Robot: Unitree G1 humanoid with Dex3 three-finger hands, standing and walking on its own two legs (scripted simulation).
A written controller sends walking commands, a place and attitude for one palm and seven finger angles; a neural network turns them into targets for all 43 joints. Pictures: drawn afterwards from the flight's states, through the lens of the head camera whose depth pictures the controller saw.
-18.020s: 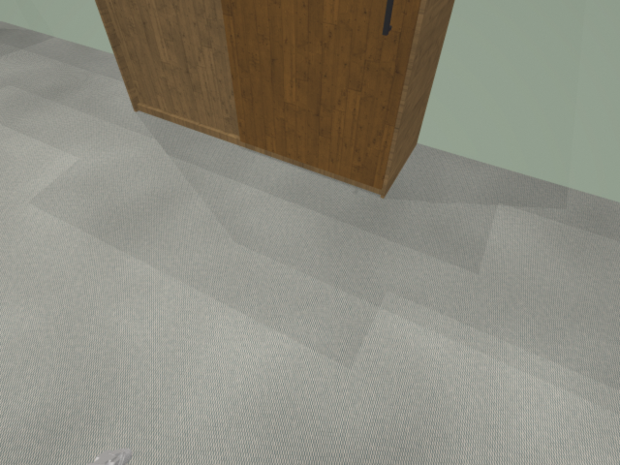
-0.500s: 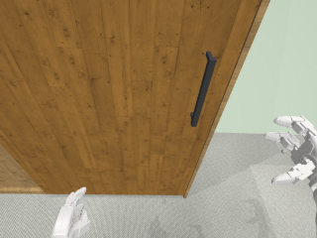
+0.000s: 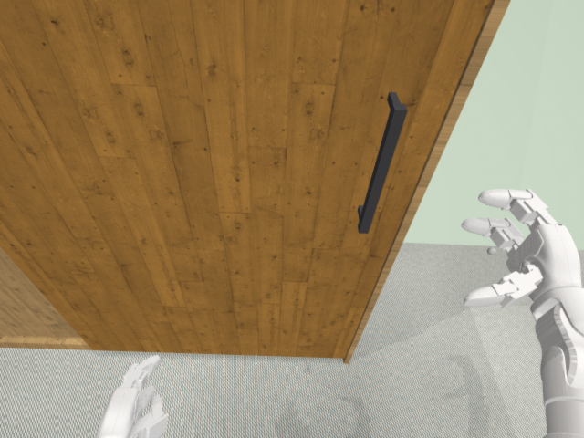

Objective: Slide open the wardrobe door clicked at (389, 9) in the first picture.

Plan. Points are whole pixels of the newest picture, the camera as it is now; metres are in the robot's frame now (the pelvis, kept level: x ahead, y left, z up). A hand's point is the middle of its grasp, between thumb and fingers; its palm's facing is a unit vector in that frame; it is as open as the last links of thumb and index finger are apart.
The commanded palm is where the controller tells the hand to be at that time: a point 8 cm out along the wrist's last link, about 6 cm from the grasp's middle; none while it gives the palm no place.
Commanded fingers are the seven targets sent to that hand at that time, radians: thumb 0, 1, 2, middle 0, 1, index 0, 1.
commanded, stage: move the hooked fingers beside the handle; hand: right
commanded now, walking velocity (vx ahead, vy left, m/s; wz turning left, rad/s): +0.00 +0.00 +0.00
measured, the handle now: (376, 170) +0.49 -0.11 +0.12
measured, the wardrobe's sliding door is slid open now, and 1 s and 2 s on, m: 0.00 0.00 0.00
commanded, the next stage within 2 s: none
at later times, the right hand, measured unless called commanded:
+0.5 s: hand (443, 219) +0.38 -0.18 +0.13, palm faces -0.01 +1.00 +0.00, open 14.0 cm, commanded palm +0.36 -0.24 +0.13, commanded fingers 0.00 0.50 -0.30 0.30 1.20 0.30 1.20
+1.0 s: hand (421, 193) +0.43 -0.16 +0.13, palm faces +0.00 +1.00 +0.00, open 14.0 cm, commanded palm +0.40 -0.22 +0.13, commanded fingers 0.00 0.50 -0.30 0.30 1.20 0.30 1.20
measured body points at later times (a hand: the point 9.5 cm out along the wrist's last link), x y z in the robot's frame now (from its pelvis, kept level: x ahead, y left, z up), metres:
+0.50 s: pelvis -0.01 +0.00 +0.00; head +0.00 +0.01 +0.45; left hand +0.11 +0.25 -0.10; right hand +0.38 -0.24 +0.13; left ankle -0.04 +0.09 -0.73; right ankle +0.04 -0.11 -0.73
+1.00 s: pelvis +0.01 +0.00 -0.01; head +0.03 +0.01 +0.44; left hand +0.08 +0.27 -0.12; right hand +0.42 -0.22 +0.14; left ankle -0.04 +0.09 -0.73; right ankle +0.04 -0.11 -0.73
